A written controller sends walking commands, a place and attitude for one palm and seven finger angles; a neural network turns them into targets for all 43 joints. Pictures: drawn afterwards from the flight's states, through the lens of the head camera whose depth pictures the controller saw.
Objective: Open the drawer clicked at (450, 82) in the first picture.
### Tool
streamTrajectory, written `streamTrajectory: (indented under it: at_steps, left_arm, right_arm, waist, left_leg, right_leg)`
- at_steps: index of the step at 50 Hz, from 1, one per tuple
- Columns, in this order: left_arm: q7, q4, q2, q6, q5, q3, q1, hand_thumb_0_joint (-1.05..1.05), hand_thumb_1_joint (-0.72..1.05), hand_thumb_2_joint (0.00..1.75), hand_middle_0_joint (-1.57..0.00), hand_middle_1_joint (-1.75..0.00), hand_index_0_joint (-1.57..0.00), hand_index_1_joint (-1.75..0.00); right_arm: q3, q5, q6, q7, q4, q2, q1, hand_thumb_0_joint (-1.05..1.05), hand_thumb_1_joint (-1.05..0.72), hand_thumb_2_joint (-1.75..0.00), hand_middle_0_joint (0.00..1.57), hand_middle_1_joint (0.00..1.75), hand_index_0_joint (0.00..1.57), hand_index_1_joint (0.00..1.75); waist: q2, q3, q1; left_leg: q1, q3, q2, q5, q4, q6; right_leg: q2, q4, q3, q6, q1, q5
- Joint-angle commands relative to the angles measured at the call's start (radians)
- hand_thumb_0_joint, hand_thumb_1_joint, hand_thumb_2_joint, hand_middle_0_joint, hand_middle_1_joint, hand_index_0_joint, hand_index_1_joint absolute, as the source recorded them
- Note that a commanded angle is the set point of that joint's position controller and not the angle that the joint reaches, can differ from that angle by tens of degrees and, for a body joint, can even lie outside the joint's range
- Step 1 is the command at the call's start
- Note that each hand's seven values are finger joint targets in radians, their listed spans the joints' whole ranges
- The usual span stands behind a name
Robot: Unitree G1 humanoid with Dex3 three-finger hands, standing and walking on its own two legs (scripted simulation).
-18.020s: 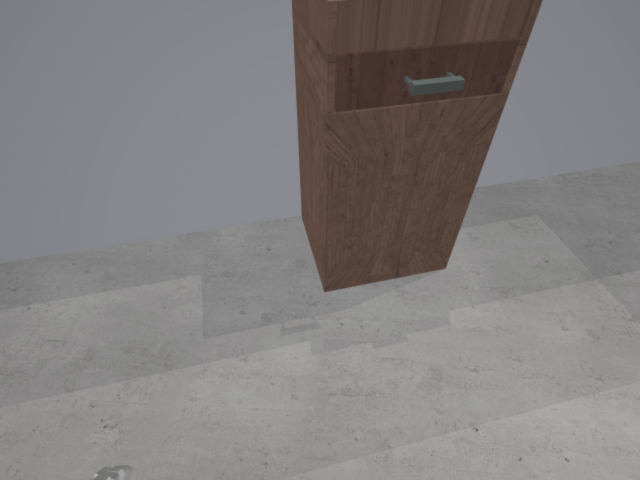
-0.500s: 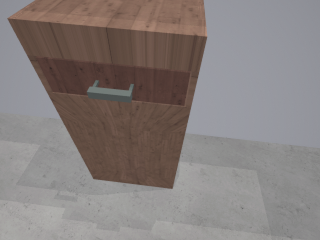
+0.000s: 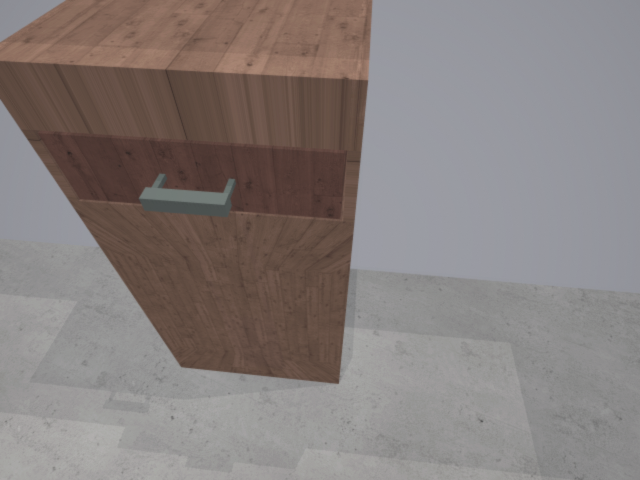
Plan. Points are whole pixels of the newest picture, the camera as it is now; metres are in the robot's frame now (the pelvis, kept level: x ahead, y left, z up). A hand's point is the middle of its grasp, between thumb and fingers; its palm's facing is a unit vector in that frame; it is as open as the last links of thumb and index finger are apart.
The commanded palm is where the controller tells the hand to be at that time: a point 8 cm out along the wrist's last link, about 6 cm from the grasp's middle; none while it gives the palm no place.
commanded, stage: come to a stop and stand still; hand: left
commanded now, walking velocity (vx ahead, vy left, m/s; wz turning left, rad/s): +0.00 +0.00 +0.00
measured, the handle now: (191, 192) +0.51 +0.24 +0.06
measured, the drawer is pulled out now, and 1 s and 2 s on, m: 0.00 0.00 0.00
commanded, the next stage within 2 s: look again from close up in 0.40 s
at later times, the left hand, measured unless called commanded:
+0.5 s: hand out of the picture -0.03 +0.14 -0.17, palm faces +0.07 -0.99 -0.16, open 7.3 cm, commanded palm none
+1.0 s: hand out of the picture -0.01 +0.21 -0.17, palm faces +0.03 -0.97 -0.24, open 7.3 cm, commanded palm none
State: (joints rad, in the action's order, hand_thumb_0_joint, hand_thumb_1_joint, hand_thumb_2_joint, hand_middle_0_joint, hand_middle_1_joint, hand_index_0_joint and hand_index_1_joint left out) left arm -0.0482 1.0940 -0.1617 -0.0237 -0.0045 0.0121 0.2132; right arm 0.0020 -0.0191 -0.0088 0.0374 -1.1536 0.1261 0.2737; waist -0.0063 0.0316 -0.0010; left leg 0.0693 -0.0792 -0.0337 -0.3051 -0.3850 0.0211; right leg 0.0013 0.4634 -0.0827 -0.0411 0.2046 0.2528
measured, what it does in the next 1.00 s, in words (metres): stands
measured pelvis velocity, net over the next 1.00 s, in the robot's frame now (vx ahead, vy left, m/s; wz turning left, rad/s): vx -0.02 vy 0.03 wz -0.02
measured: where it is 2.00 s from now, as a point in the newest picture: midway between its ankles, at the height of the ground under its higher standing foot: outside the picture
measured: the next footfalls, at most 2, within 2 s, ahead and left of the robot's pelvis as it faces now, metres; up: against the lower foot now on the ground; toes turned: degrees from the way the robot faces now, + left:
none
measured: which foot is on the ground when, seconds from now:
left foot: down 0.00-1.00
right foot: down 0.00-1.00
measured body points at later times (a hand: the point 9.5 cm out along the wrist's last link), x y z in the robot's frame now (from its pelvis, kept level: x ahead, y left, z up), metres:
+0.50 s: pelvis -0.01 -0.01 +0.00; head +0.00 -0.01 +0.45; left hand -0.04 +0.19 -0.16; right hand -0.04 -0.21 -0.16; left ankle -0.06 +0.13 -0.74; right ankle +0.00 -0.09 -0.74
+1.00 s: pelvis -0.02 +0.03 +0.00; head -0.02 +0.01 +0.45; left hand -0.01 +0.26 -0.15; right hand -0.05 -0.16 -0.18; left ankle -0.06 +0.13 -0.74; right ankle +0.00 -0.09 -0.74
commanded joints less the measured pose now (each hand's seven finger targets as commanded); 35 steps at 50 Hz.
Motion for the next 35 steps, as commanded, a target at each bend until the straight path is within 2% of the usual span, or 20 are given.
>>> streamTrajectory:
  at_steps: [1,7,14,24,25,26,27,28,29,30,31,33,34,35]
  left_arm:
    - [0.007,-0.010,-0.090,-0.010,-0.004,0.006,0.074,0.00,0.90,0.90,-0.20,-0.30,-0.20,-0.30]
    - [0.009,-0.003,-0.088,-0.011,-0.003,0.004,0.084,0.00,0.90,0.90,-0.20,-0.30,-0.20,-0.30]
    - [0.009,0.009,-0.081,-0.012,-0.002,0.003,0.111,0.00,0.90,0.90,-0.20,-0.30,-0.20,-0.30]
    - [0.008,0.027,-0.057,-0.012,-0.002,0.000,0.153,0.00,0.90,0.90,-0.20,-0.30,-0.20,-0.30]
    - [-0.032,0.063,-0.097,-0.032,-0.014,0.006,0.232,0.00,0.90,0.90,-0.20,-0.30,-0.20,-0.30]
    - [-0.027,0.015,-0.142,-0.038,-0.013,0.019,0.220,0.00,0.90,0.90,-0.20,-0.30,-0.20,-0.30]
    - [-0.016,0.002,-0.118,-0.038,-0.011,0.009,0.179,0.00,0.90,0.90,-0.20,-0.30,-0.20,-0.30]
    - [-0.011,0.005,-0.106,-0.036,-0.014,0.007,0.151,0.00,0.90,0.90,-0.20,-0.30,-0.20,-0.30]
    - [-0.006,-0.002,-0.090,-0.033,-0.007,0.003,0.131,0.00,0.90,0.90,-0.20,-0.30,-0.20,-0.30]
    - [-0.002,-0.004,-0.067,-0.029,-0.005,0.003,0.131,0.00,0.90,0.90,-0.20,-0.30,-0.20,-0.30]
    - [0.002,-0.006,-0.053,-0.023,-0.006,-0.001,0.127,0.00,0.90,0.90,-0.20,-0.30,-0.20,-0.30]
    - [0.008,0.003,-0.042,-0.017,-0.005,-0.008,0.129,0.00,0.90,0.90,-0.20,-0.30,-0.20,-0.30]
    - [0.011,0.006,-0.038,-0.014,-0.005,-0.008,0.127,0.00,0.90,0.90,-0.20,-0.30,-0.20,-0.30]
    - [0.013,0.007,-0.034,-0.011,-0.004,-0.011,0.131,0.00,0.90,0.90,-0.20,-0.30,-0.20,-0.30]
  right_arm:
    - [0.006,0.005,-0.009,0.002,0.009,0.062,0.086,0.00,-0.90,-0.90,0.20,0.30,0.20,0.30]
    - [0.001,0.003,-0.006,0.002,0.006,0.061,0.095,0.00,-0.90,-0.90,0.20,0.30,0.20,0.30]
    - [0.001,0.004,-0.003,0.002,0.003,0.059,0.111,0.00,-0.90,-0.90,0.20,0.30,0.20,0.30]
    - [-0.004,0.006,-0.006,0.004,-0.010,0.038,0.144,0.00,-0.90,-0.90,0.20,0.30,0.20,0.30]
    - [0.016,0.014,-0.022,-0.007,0.060,0.113,0.008,0.00,-0.90,-0.90,0.20,0.30,0.20,0.30]
    - [0.014,0.016,-0.006,-0.002,0.108,0.049,0.094,0.00,-0.90,-0.90,0.20,0.30,0.20,0.30]
    - [0.015,0.012,-0.007,-0.002,0.102,0.044,0.104,0.00,-0.90,-0.90,0.20,0.30,0.20,0.30]
    - [0.013,0.013,-0.013,-0.007,0.087,0.023,0.148,0.00,-0.90,-0.90,0.20,0.30,0.20,0.30]
    - [0.007,0.006,-0.017,-0.009,0.081,0.028,0.187,0.00,-0.90,-0.90,0.20,0.30,0.20,0.30]
    - [0.006,0.003,-0.021,-0.009,0.085,0.052,0.200,0.00,-0.90,-0.90,0.20,0.30,0.20,0.30]
    - [0.006,0.004,-0.021,-0.009,0.092,0.058,0.175,0.00,-0.90,-0.90,0.20,0.30,0.20,0.30]
    - [0.000,0.006,-0.023,-0.007,0.101,0.060,0.157,0.00,-0.90,-0.90,0.20,0.30,0.20,0.30]
    - [-0.003,0.004,-0.026,-0.006,0.101,0.062,0.165,0.00,-0.90,-0.90,0.20,0.30,0.20,0.30]
    - [-0.005,0.003,-0.029,-0.006,0.101,0.071,0.161,0.00,-0.90,-0.90,0.20,0.30,0.20,0.30]
  waist:
    - [0.018,0.017,0.002]
    - [-0.001,0.044,0.000]
    - [0.037,0.038,0.000]
    - [0.013,0.067,0.006]
    - [-0.003,0.093,0.048]
    - [-0.028,-0.053,-0.016]
    - [-0.105,-0.041,-0.027]
    - [-0.083,-0.081,-0.046]
    - [-0.108,-0.082,-0.045]
    - [-0.062,-0.069,-0.040]
    - [-0.029,-0.014,-0.026]
    - [0.003,0.066,-0.017]
    - [-0.011,0.095,-0.014]
    - [-0.001,0.114,-0.007]
  left_leg:
    - [0.076,0.055,-0.076,0.166,0.059,-0.029]
    - [0.082,0.055,-0.075,0.132,0.070,-0.025]
    - [0.075,0.047,-0.070,0.101,0.068,-0.022]
    - [0.098,0.051,-0.069,0.096,0.072,-0.024]
    - [0.217,-0.018,-0.060,0.027,-0.166,0.006]
    - [0.206,0.053,-0.036,-0.106,-0.202,-0.014]
    - [0.170,0.051,-0.039,-0.092,-0.162,-0.020]
    - [0.101,0.045,-0.044,-0.010,-0.094,-0.018]
    - [0.073,0.061,-0.047,0.057,-0.063,-0.030]
    - [0.119,0.088,-0.074,0.067,-0.050,-0.044]
    - [0.169,0.094,-0.079,0.058,-0.028,-0.049]
    - [0.200,0.105,-0.074,0.065,0.010,-0.055]
    - [0.218,0.117,-0.081,0.062,0.038,-0.060]
    - [0.236,0.126,-0.082,0.065,0.054,-0.064]
  right_leg:
    - [-0.130,-0.103,0.133,-0.008,-0.067,-0.341]
    - [-0.122,-0.144,0.137,-0.009,-0.053,-0.250]
    - [-0.118,-0.173,0.144,-0.004,-0.052,-0.191]
    - [-0.111,-0.187,0.136,-0.004,-0.038,-0.114]
    - [-0.179,-0.110,0.212,0.090,-0.050,-0.694]
    - [-0.256,-0.108,0.284,0.025,-0.119,-0.613]
    - [-0.243,-0.116,0.251,-0.047,-0.056,-0.442]
    - [-0.205,-0.112,0.203,-0.067,-0.005,-0.249]
    - [-0.148,-0.076,0.166,-0.057,0.019,-0.138]
    - [-0.114,-0.062,0.142,-0.037,0.013,-0.064]
    - [-0.104,-0.073,0.139,-0.030,0.020,-0.023]
    - [-0.097,-0.068,0.140,-0.024,0.034,-0.027]
    - [-0.089,-0.055,0.128,-0.022,0.041,-0.026]
    - [-0.084,-0.041,0.123,-0.016,0.034,-0.041]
